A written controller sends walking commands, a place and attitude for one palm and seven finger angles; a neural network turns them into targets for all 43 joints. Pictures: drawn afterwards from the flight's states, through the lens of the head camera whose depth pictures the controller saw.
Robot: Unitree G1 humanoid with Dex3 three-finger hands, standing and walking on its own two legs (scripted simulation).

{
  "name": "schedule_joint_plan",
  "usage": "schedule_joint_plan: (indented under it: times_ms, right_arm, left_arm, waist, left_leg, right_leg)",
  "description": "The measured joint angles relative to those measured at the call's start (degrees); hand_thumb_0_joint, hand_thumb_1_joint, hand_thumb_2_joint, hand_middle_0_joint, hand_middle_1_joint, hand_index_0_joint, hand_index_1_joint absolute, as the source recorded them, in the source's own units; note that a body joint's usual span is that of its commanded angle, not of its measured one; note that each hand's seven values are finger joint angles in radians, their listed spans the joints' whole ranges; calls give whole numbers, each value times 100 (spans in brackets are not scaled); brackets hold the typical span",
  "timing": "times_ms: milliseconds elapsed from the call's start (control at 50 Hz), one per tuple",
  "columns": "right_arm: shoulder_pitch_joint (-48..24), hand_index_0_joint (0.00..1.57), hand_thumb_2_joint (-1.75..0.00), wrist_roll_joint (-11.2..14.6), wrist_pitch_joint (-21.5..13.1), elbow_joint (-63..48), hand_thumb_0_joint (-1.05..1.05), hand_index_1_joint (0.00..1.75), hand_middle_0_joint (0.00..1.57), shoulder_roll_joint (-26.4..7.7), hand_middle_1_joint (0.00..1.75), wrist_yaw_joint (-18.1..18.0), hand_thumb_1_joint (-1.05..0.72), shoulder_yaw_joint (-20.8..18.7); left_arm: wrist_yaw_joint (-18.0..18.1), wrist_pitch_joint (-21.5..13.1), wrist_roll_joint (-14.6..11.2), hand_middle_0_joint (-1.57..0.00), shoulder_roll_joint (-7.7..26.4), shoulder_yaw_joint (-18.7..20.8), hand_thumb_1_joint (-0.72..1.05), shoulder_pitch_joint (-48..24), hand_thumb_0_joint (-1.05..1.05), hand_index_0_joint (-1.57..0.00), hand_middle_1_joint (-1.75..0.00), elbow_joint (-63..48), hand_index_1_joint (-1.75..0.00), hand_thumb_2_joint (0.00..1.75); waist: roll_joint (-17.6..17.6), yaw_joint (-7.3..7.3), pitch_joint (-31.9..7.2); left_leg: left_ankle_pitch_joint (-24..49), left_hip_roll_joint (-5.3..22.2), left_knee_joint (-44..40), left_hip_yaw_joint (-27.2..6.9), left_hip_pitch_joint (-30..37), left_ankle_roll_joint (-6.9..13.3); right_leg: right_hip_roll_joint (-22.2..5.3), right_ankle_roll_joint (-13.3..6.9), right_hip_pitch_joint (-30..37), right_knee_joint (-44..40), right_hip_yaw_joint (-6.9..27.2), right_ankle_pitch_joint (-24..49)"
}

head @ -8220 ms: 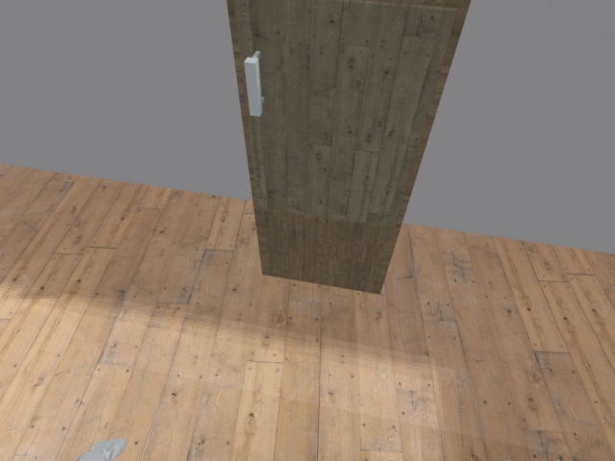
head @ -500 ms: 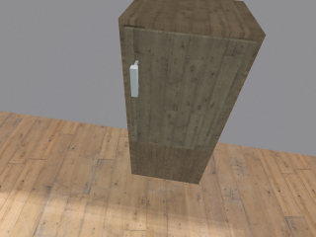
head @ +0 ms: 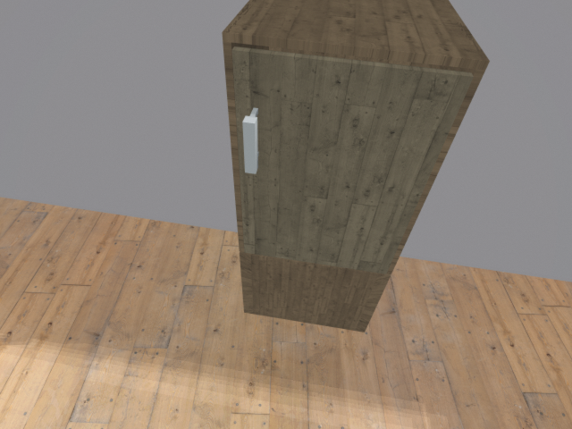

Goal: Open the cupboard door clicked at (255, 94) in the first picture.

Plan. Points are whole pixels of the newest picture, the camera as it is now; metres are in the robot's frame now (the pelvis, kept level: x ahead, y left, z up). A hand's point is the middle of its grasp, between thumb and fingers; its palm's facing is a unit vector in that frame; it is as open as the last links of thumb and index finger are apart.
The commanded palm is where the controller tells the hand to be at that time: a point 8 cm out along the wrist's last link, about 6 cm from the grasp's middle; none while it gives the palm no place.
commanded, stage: look again from close up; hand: left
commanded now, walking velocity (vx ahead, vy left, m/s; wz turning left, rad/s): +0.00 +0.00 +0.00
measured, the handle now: (253, 140) +0.64 +0.12 +0.07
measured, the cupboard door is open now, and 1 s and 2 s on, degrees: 0 0 0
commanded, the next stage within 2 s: shuffle to correct the standing spot in 0.22 s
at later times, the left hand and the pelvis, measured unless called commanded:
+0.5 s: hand out of the picture -0.07 +0.15 -0.18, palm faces +0.10 -0.98 -0.14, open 7.4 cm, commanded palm none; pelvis -0.01 -0.01 +0.00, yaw -1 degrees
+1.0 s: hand out of the picture +0.09 +0.21 -0.17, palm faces -0.07 -0.99 -0.15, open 7.4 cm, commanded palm none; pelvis +0.03 +0.03 +0.01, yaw -6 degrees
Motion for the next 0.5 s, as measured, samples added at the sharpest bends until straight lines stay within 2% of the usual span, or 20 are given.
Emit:
schedule_joint_plan:
  times_ms: [140,340,420,460,500]
  right_arm:
    - [-21,20,-89,14,-3,35,1,30,20,11,30,-9,-91,-5]
    - [-38,20,-89,-12,-3,-8,1,30,20,49,30,-14,-91,-17]
    - [-44,20,-89,-25,36,22,1,30,20,21,30,-22,-91,-51]
    - [-51,20,-89,-32,84,27,1,30,20,-26,30,-19,-91,-83]
    - [-65,20,-89,-50,124,22,1,30,20,-80,30,-21,-91,-112]
  left_arm:
    - [4,-32,-18,-20,-36,-7,91,1,0,-19,-30,18,-29,90]
    - [-26,-9,-21,-20,-77,14,91,-9,0,-19,-30,5,-29,90]
    - [-81,47,-3,-20,-109,79,91,2,0,-19,-30,-18,-29,90]
    - [-120,97,4,-20,-138,127,91,82,0,-19,-30,-45,-29,90]
    - [-146,116,5,-20,-163,171,91,234,0,-19,-30,-69,-29,90]
  waist:
    - [17,13,46]
    - [-13,-12,30]
    - [11,34,74]
    - [95,78,55]
    - [173,131,-19]
  left_leg:
    - [122,-17,-26,24,40,-16]
    - [-171,12,2,5,-110,-102]
    - [-196,31,17,73,-93,-42]
    - [-158,107,48,141,-61,5]
    - [-167,196,136,225,-64,4]
  right_leg:
    - [-10,21,42,-36,40,276]
    - [61,-26,-96,-25,101,-64]
    - [71,-106,-228,363,125,-530]
    - [107,-140,-230,819,-8,-734]
    - [162,-187,-13,925,-154,-858]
